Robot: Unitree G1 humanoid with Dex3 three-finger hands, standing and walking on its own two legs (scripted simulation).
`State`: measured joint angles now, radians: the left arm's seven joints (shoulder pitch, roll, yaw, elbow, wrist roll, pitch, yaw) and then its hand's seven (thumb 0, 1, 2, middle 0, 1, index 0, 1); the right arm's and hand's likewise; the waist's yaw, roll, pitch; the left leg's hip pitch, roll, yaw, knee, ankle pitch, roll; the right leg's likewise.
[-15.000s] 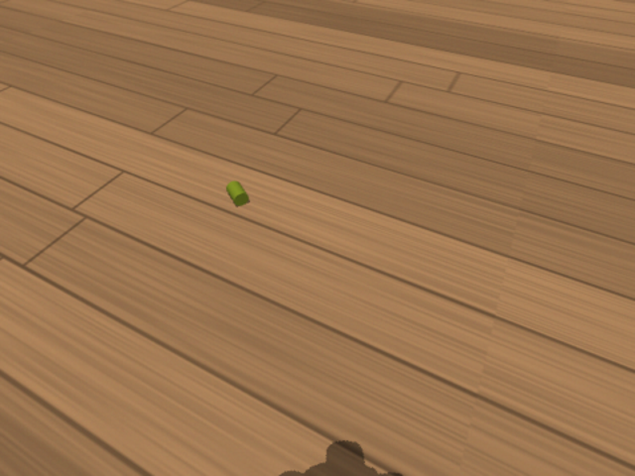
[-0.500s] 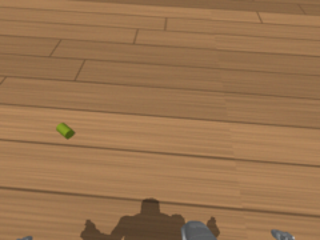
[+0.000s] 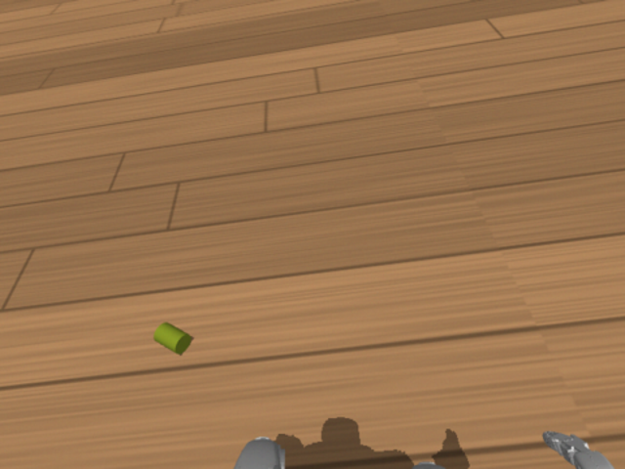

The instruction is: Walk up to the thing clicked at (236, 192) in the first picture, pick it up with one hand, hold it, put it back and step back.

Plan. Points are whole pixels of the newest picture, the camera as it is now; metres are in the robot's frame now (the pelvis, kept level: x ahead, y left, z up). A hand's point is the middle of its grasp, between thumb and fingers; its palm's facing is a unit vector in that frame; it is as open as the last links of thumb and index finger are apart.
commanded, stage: walk up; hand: left
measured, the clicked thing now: (172, 337) +0.65 +0.60 -0.71
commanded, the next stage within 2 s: none
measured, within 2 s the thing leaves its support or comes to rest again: neither
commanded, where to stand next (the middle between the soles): +0.18 +0.58 m, yaw -33 degrees
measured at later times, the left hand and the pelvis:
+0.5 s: hand (21, 431) +0.22 +0.50 -0.13, palm faces -0.23 -0.79 -0.57, open 7.3 cm; pelvis +0.07 +0.23 -0.02, yaw -12 degrees
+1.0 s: hand out of the picture +0.28 +0.79 -0.14, palm faces -0.31 -0.74 -0.60, open 7.4 cm; pelvis +0.09 +0.51 -0.02, yaw -21 degrees
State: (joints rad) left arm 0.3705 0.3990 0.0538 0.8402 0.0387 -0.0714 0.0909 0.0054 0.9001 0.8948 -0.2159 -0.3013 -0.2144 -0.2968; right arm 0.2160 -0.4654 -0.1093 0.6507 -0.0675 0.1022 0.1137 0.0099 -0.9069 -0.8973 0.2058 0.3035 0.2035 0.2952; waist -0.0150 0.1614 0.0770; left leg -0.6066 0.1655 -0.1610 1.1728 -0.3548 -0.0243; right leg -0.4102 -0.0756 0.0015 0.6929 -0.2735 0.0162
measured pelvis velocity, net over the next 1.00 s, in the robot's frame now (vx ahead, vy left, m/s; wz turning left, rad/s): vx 0.09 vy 0.51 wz -0.36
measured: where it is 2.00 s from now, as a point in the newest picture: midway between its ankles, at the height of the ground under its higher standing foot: outside the picture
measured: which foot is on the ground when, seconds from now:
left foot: up 0.00-0.10, down 0.12-0.44, up 0.46-0.78, down 0.80-1.00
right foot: down 0.00-0.12, up 0.14-0.42, down 0.44-0.84, up 0.86-1.00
